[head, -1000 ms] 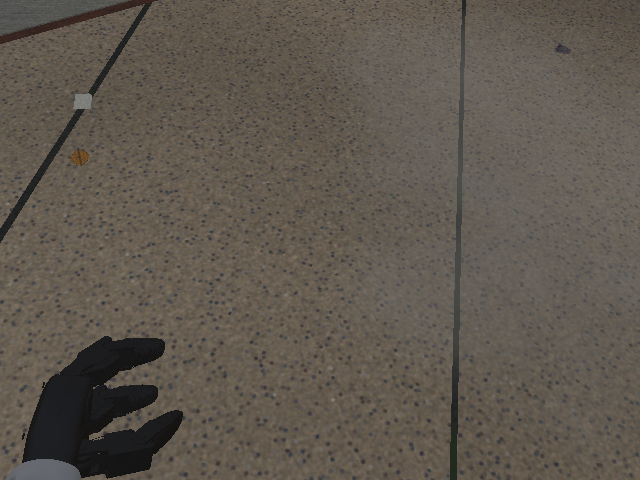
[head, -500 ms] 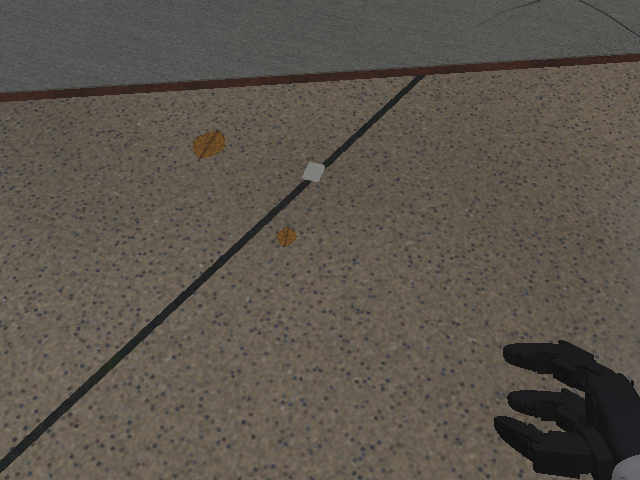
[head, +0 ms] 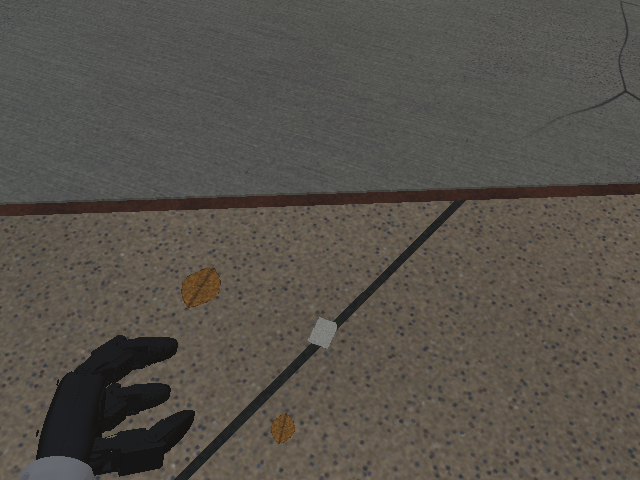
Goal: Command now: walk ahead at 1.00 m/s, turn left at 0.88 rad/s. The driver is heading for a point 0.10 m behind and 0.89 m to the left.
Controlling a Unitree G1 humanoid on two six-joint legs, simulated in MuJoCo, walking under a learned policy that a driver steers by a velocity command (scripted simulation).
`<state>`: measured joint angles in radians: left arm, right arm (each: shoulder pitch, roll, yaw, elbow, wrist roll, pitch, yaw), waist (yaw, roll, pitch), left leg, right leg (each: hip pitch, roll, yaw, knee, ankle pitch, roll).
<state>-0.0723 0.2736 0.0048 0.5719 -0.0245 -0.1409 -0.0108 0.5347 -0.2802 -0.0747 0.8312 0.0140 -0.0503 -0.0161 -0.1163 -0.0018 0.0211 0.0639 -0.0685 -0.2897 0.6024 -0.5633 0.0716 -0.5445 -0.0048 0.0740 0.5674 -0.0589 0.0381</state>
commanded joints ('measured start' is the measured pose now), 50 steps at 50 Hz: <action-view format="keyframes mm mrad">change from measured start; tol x64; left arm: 1 548 355 117 90 27 20 -2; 50 359 112 97 53 53 35 12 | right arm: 1 102 50 43 -169 57 -33 13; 50 -319 -112 3 -217 12 7 16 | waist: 1 169 -642 -537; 23 73 406 -310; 50 185 -48 -38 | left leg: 1 -814 -6 72 867 45 -4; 20 -280 6 474 233 429 104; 23 477 281 -457 -161 120 435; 40 -294 90 -178 -289 364 138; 50 -794 182 149 759 235 -5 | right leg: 1 1138 -495 942 -245 -722 -234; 20 566 -254 -325 8 1160 -96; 23 -276 89 -51 1090 -526 -19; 41 166 17 45 -108 135 28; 45 1201 -405 689 -114 -513 -227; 50 592 -279 323 -308 -291 -157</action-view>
